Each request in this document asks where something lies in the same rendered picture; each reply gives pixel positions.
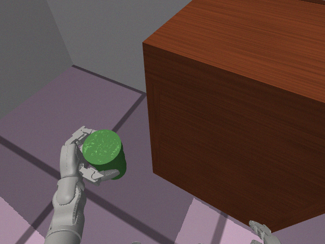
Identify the right robot hand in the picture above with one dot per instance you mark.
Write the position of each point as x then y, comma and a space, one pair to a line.
264, 234

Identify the cup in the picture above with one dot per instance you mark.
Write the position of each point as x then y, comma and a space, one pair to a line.
103, 150

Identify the left robot hand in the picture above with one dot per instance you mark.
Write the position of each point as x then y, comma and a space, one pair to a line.
73, 163

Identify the left robot arm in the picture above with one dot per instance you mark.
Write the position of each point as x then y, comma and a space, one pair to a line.
68, 220

